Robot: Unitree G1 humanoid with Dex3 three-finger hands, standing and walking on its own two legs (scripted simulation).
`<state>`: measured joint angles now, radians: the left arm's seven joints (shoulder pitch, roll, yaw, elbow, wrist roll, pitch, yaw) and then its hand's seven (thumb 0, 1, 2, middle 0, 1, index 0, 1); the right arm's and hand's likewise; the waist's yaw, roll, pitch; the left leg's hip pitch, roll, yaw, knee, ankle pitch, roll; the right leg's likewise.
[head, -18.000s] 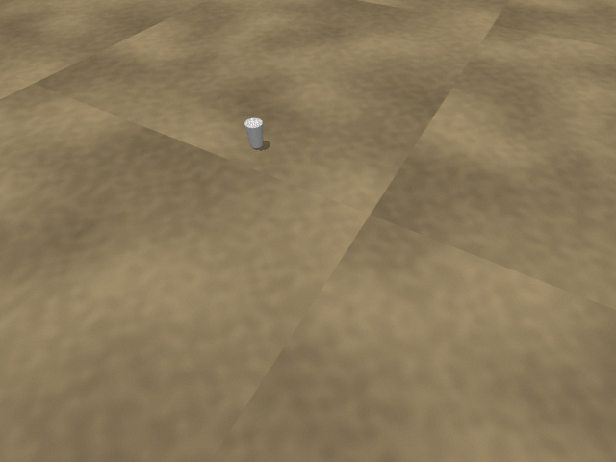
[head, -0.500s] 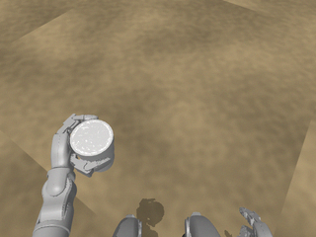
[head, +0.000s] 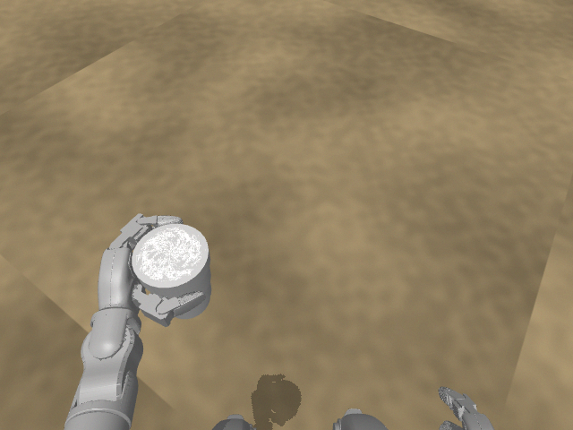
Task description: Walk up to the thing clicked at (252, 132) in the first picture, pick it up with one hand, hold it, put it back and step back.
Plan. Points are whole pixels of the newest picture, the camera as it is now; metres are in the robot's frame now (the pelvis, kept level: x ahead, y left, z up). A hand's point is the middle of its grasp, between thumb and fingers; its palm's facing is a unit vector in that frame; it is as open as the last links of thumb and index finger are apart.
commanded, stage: lift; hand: left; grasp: from the side
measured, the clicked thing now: (180, 278) +0.33 +0.17 +0.00
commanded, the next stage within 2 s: hold in 0.06 s
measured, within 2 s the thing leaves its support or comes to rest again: neither
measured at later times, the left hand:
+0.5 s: hand (168, 269) +0.32 +0.17 +0.05, palm faces +0.10 -0.99 -0.03, open 11.9 cm
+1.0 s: hand (165, 271) +0.32 +0.17 +0.05, palm faces +0.10 -0.99 -0.03, open 11.9 cm
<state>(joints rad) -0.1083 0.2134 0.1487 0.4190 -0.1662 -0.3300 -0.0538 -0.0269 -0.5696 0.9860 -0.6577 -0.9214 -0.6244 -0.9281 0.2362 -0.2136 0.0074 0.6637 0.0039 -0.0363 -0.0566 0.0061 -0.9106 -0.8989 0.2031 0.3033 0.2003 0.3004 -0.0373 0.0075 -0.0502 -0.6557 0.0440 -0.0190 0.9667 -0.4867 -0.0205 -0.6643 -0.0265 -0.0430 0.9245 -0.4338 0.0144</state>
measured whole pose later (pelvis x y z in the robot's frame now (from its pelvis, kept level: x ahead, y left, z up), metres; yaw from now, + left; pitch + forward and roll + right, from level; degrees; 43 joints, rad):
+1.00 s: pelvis -0.01 +0.00 +0.02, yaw +0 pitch +5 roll -1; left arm -0.11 0.19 0.12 0.47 -0.14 -0.35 -0.03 -0.03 -0.57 0.99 -0.66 -0.92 -0.62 -0.93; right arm 0.23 -0.21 0.00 0.68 0.00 -0.03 -0.04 0.01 -0.92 -0.90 0.20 0.30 0.20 0.30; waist -0.02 0.00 -0.01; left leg -0.49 0.04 -0.01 0.83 -0.42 -0.02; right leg -0.50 -0.03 -0.03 0.79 -0.37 0.02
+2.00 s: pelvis -0.01 +0.00 +0.02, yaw +0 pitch +5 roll -1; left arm -0.11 0.19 0.13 0.47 -0.15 -0.37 -0.04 -0.03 -0.57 0.99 -0.65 -0.93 -0.62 -0.93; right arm 0.23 -0.21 -0.01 0.69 0.00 -0.04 -0.03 0.01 -0.92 -0.91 0.20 0.30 0.20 0.30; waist -0.02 0.01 -0.01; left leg -0.49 0.04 -0.01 0.82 -0.41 -0.02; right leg -0.50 -0.03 -0.04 0.79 -0.37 0.02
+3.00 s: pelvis -0.01 +0.00 +0.02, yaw +0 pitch +5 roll -1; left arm -0.11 0.18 0.12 0.47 -0.14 -0.36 -0.03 -0.03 -0.57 0.99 -0.65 -0.94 -0.62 -0.94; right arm 0.23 -0.22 -0.01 0.68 0.00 -0.05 -0.02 0.01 -0.91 -0.91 0.20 0.30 0.20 0.30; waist -0.02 0.01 -0.01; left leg -0.49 0.04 -0.01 0.82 -0.41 -0.02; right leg -0.50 -0.03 -0.04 0.79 -0.37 0.02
